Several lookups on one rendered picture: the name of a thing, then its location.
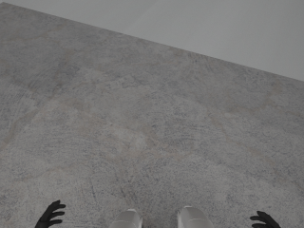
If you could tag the right robot hand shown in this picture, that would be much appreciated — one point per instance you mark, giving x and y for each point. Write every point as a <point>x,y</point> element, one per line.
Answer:
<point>262,216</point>

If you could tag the left robot thigh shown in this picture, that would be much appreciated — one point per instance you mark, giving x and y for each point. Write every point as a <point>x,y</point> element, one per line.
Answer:
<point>127,219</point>

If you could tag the robot thigh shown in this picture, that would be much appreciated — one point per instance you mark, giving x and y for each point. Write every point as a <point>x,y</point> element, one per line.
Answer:
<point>192,217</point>
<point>127,219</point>

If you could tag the right robot thigh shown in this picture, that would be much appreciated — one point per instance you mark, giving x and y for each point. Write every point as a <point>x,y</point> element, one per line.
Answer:
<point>192,217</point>

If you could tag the left robot hand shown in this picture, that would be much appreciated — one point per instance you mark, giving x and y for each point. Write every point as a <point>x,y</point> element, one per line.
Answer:
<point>45,220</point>

